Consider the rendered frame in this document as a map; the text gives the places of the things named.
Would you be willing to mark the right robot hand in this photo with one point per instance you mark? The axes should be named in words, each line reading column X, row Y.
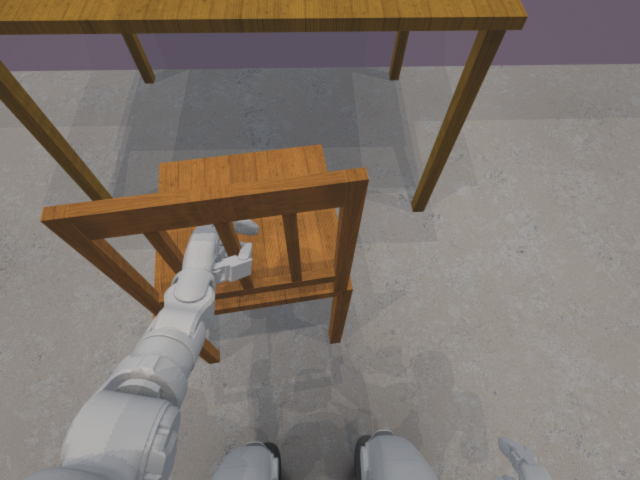
column 523, row 460

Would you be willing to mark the table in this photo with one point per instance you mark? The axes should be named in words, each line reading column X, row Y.
column 131, row 17

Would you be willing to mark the robot left thigh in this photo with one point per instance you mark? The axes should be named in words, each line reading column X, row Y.
column 248, row 463

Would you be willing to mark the left robot hand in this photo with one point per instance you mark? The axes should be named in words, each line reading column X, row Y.
column 205, row 249

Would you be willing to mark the robot left forearm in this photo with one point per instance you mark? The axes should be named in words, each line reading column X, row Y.
column 167, row 352

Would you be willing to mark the left robot upper arm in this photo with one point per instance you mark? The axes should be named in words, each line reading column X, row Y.
column 120, row 436

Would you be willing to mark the chair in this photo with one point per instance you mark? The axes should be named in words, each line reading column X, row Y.
column 302, row 251

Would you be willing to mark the robot left shin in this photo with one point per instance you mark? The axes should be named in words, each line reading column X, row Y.
column 257, row 444

